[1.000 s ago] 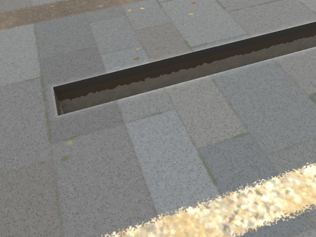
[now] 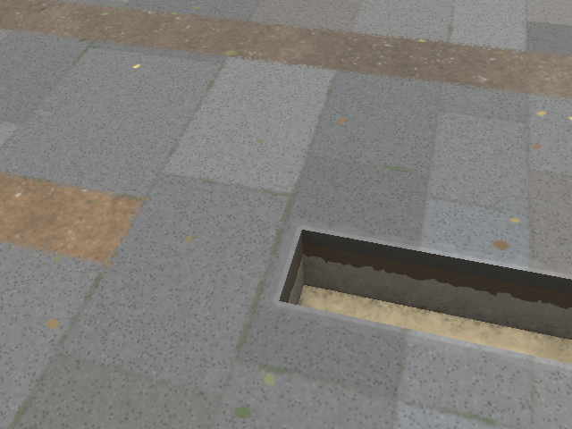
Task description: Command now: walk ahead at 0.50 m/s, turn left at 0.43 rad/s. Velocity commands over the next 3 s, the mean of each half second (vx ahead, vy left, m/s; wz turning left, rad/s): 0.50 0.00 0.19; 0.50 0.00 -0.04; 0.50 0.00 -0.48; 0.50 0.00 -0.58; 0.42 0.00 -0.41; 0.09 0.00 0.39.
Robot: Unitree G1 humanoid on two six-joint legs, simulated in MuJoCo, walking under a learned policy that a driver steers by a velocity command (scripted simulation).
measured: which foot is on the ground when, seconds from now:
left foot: up 0.00-0.26, down 0.28-0.82, up 0.84-1.00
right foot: down 0.00-0.30, up 0.32-0.80, down 0.82-1.00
